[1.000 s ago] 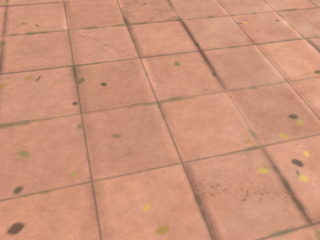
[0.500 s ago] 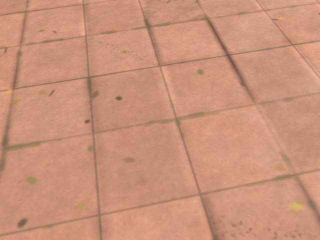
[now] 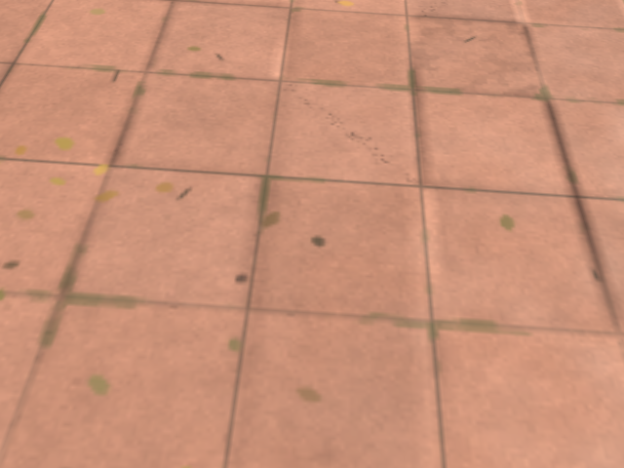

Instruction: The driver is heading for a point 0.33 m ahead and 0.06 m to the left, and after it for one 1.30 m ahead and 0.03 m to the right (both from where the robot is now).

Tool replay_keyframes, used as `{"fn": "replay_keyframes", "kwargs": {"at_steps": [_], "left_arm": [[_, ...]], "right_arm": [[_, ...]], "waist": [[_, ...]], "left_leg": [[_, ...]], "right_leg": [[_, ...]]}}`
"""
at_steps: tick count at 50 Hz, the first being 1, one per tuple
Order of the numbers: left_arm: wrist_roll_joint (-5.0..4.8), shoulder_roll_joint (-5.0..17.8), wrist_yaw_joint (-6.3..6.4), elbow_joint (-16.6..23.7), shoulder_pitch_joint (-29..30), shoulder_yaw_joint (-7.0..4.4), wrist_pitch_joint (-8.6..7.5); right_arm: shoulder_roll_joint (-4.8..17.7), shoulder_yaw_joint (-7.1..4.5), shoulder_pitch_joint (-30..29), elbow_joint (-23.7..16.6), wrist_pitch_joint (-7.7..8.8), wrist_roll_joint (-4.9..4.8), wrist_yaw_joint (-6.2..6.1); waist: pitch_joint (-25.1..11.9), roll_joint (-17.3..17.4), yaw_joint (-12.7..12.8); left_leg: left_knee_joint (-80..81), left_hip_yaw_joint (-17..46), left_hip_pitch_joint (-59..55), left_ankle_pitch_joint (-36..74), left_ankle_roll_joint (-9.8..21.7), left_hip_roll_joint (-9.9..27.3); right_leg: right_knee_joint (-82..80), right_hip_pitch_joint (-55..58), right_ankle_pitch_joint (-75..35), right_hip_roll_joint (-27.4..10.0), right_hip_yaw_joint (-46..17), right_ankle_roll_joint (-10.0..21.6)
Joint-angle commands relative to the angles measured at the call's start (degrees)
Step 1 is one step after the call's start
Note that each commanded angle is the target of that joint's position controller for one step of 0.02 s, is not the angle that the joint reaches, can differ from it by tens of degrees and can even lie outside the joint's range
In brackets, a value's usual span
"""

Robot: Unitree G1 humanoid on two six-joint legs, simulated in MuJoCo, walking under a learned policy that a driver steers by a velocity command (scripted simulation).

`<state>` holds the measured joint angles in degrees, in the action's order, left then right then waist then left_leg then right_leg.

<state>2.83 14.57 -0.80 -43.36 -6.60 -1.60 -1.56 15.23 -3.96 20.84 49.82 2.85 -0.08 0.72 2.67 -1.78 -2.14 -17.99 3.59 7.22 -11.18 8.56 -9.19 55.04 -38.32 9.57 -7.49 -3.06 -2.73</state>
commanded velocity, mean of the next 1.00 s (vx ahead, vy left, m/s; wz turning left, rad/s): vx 0.50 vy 0.00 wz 0.28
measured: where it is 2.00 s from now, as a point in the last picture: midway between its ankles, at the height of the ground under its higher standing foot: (264, 242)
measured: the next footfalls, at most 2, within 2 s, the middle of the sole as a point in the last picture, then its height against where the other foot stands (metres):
right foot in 0.26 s outside the picture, level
left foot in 0.76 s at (226, 444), level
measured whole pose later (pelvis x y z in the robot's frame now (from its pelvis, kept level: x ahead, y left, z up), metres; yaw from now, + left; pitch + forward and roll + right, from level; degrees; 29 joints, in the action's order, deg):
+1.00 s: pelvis +0.52 +0.08 +0.00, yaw +14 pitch +0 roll +0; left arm 1.4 15.5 -2.2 -49.5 -17.0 -3.7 -0.3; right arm 13.4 -1.9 18.4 48.3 5.1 1.1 -0.1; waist 1.7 -2.2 0.1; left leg -17.9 -9.4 6.7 -11.9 3.6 -0.6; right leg 62.2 -32.9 12.8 -4.3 -0.4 2.5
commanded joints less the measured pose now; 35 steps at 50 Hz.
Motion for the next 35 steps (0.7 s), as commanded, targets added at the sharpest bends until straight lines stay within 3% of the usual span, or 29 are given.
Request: {"fn": "replay_keyframes", "kwargs": {"at_steps": [1, 7, 9, 11, 12, 13, 14, 15, 16, 17, 20, 23, 27, 29, 32, 35], "left_arm": [[-0.20, 4.3, -0.19, 4.5, 4.1, -0.89, -0.05], [-0.89, 4.6, -0.75, 8.5, 13.0, -0.05, -1.23], [-1.18, 5.8, -0.60, 8.6, 10.7, -0.26, -1.76], [-1.47, 8.4, 0.29, 5.8, 0.5, -1.29, -2.34], [-1.24, 10.0, 1.01, 3.9, -7.4, -2.01, -3.06], [0.18, 14.0, 2.15, 3.6, -16.5, -2.97, -3.46], [1.11, 18.7, 2.29, 4.1, -15.5, -4.04, -2.71], [-0.04, 14.0, 1.87, 4.4, -12.1, -3.71, -1.92], [-0.61, 8.8, 1.70, 4.9, -8.5, -2.46, -1.86], [-0.56, 6.4, 1.44, 4.5, -6.6, -1.81, -1.99], [-1.20, 5.9, 1.26, 2.1, -8.8, -1.59, -3.29], [-1.90, 6.4, 0.64, 0.9, -10.7, -2.00, -4.58], [-1.78, 6.5, 0.55, -0.8, -13.0, -2.15, -4.45], [-1.62, 6.0, 0.21, -2.1, -14.9, -1.84, -4.52], [-2.04, 7.8, 0.18, -4.1, -17.4, -2.01, -4.14], [-2.13, 9.4, 0.28, -6.6, -20.0, -2.16, -3.11]], "right_arm": [[8.7, -2.02, 4.3, -2.6, 0.62, -0.14, -0.37], [9.5, -2.13, 8.1, -3.0, 0.36, 0.88, -1.16], [10.4, -2.33, 6.0, -3.8, 0.41, 1.00, -1.62], [11.6, -2.52, 2.0, -5.0, 0.74, 1.08, -1.39], [11.4, -2.38, 0.9, -5.1, 1.14, 0.53, -0.79], [7.1, -1.14, 1.6, -6.8, 1.66, -0.18, -0.27], [2.2, -0.15, 9.4, -8.4, 1.25, -1.78, -0.40], [7.6, -0.53, 8.0, -6.6, 0.28, 0.63, -1.03], [8.4, -0.85, 3.3, -6.6, -0.07, 1.23, -0.57], [7.5, -0.67, 0.9, -7.0, -0.23, 1.26, -0.05], [5.8, -0.44, 0.1, -7.3, -1.95, 2.09, 1.55], [4.7, -0.07, -4.0, -9.3, -2.70, 2.19, 2.47], [3.7, 0.54, -11.9, -12.3, -2.59, 2.09, 3.18], [1.9, 1.51, -15.7, -13.3, -2.03, 2.09, 3.41], [1.5, 2.32, -20.6, -14.6, -1.57, 2.40, 3.56], [2.4, 2.38, -21.6, -14.7, -0.89, 2.82, 2.69]], "waist": [[-0.8, 4.7, -1.1], [-0.2, 6.2, -4.0], [-0.5, 7.0, -2.0], [-4.2, 7.1, 2.9], [-8.6, 4.3, 7.3], [-17.3, -1.5, 10.1], [-23.0, -15.9, 4.9], [-17.6, -7.5, 4.0], [-9.2, -1.3, 3.7], [-5.2, 0.7, 3.1], [-2.6, -4.4, 1.7], [-2.2, -4.1, 1.5], [-0.2, -3.3, 2.7], [0.5, -3.0, 3.7], [1.6, -3.4, 4.6], [1.3, -3.3, 4.3]], "left_leg": [[5.2, 13.2, -2.2, 19.5, 4.5, 14.0], [0.4, 16.8, -9.1, 26.5, 4.4, 15.3], [-1.7, 18.5, -8.2, 28.5, 2.8, 16.1], [-9.4, 18.0, -4.1, 37.5, 0.2, 14.5], [-20.0, 15.4, -0.8, 36.7, -1.3, 11.1], [-35.6, 11.6, 6.4, 20.6, -2.4, 7.8], [-50.6, 5.0, 24.0, -21.5, -4.3, -1.1], [-55.8, 4.4, 29.5, -17.9, -3.7, 4.7], [-54.8, 3.5, 29.1, -11.8, -3.9, 7.1], [-52.3, 2.7, 27.9, -8.5, -4.4, 8.9], [-49.6, 1.1, 25.0, -6.5, -5.3, 11.1], [-48.8, 0.5, 29.5, -3.1, -5.7, 12.1], [-41.4, -1.5, 34.2, 4.1, -6.7, 12.8], [-32.1, -2.1, 30.6, 8.0, -6.4, 11.8], [-21.3, -6.5, 25.5, 7.0, -5.5, 10.8], [-15.6, -8.5, 21.7, 1.9, -3.8, 9.6]], "right_leg": [[-6.1, -2.5, -6.6, 2.3, 2.7, -0.9], [-17.8, -1.9, -7.2, 6.0, 2.8, 0.6], [-22.3, 4.8, -5.5, 6.9, 1.8, 1.9], [-25.5, 20.6, -1.1, 9.8, 2.7, 3.9], [-29.0, 32.1, -2.9, 8.0, 1.7, 5.4], [-30.6, 45.6, 10.1, -4.7, -10.8, 8.0], [-36.7, 57.4, 12.9, -19.6, -38.2, 14.8], [-38.6, 50.9, 21.3, -17.9, -41.7, 15.1], [-39.9, 42.2, 20.1, -14.9, -31.3, 13.7], [-41.0, 36.5, 12.0, -11.7, -22.7, 12.4], [-43.3, 30.6, -3.6, -7.2, -8.9, 10.4], [-45.0, 31.8, -11.4, -7.7, -3.0, 11.4], [-46.0, 33.5, -16.5, -6.5, 4.7, 11.2], [-46.2, 32.2, -17.6, -4.8, 7.1, 10.9], [-46.6, 33.4, -19.9, -5.4, 7.5, 11.2], [-41.8, 39.0, -31.7, -6.9, 5.3, 11.5]]}}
